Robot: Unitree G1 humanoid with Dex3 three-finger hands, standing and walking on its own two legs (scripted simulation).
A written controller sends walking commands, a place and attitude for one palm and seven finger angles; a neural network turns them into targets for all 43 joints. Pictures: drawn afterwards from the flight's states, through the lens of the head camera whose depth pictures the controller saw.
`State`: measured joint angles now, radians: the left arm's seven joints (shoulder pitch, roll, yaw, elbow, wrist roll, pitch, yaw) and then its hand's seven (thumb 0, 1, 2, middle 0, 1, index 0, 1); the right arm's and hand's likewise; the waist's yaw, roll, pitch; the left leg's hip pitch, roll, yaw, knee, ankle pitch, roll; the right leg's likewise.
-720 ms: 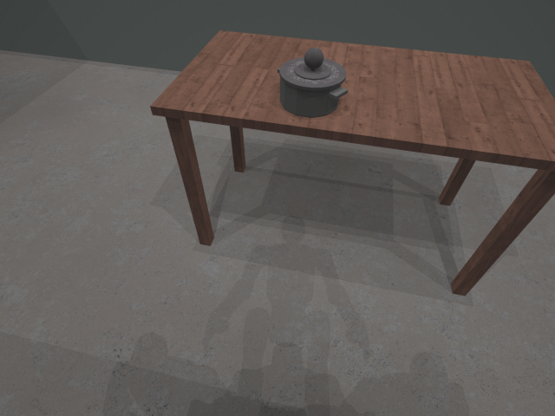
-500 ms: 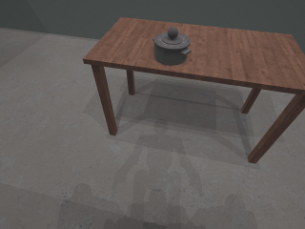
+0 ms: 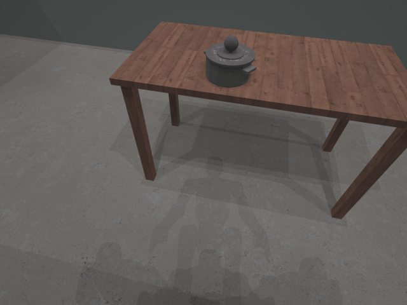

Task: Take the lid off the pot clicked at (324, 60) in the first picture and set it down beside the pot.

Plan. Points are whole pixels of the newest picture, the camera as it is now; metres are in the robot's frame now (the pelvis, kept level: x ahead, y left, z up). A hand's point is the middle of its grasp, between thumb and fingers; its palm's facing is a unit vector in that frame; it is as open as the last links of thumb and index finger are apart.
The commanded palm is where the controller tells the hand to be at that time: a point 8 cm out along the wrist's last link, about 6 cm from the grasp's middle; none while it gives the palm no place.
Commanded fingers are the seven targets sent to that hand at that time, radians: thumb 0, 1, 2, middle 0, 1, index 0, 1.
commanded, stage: turn to face it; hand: left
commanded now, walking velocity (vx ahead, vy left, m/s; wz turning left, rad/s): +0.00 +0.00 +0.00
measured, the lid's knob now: (231, 43) +0.96 -0.05 +0.07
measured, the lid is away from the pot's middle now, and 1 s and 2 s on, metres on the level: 0.00 0.00 0.00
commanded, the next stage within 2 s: take the last steps up to it in 0.40 s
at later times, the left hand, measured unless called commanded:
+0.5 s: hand out of the picture +0.05 +0.20 -0.18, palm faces -0.08 -0.97 -0.25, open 7.4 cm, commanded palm none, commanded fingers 0.00 0.90 0.90 -0.20 -0.30 -0.20 -0.30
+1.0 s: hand out of the picture +0.10 +0.12 -0.17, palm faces -0.07 -0.97 -0.22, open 7.4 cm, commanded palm none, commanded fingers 0.00 0.90 0.90 -0.20 -0.30 -0.20 -0.30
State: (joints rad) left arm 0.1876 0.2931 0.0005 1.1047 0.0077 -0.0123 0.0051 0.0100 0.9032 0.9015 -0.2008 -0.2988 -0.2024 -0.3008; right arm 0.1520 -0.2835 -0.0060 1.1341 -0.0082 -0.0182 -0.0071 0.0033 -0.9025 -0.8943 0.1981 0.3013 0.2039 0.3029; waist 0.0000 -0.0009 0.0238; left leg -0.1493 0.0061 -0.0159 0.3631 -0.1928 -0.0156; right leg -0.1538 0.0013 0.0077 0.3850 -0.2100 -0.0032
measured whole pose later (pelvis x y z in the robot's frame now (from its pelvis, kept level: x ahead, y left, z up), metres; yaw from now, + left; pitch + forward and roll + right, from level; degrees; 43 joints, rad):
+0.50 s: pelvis -0.01 +0.00 -0.01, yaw -5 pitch -1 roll +1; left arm 0.22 0.23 0.02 1.05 0.01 0.03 0.00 0.01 0.90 0.90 -0.20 -0.30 -0.20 -0.30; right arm 0.20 -0.21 -0.02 1.09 -0.01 0.00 -0.02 0.00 -0.90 -0.89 0.20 0.30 0.20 0.30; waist 0.00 0.00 0.03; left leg -0.19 0.04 0.07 0.48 -0.26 -0.02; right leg -0.24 0.04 0.09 0.51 -0.25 -0.01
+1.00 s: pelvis +0.08 -0.06 -0.01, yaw -9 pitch +1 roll +1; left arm 0.37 0.15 0.05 1.03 0.01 -0.06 0.01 0.01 0.91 0.90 -0.20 -0.30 -0.20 -0.30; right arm 0.36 -0.19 -0.06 1.13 -0.03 -0.01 0.00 0.01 -0.91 -0.89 0.20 0.30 0.20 0.30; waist 0.01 0.01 0.00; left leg -0.44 0.07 0.05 1.12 -0.37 0.01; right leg -0.22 0.01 -0.08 0.53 -0.33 -0.06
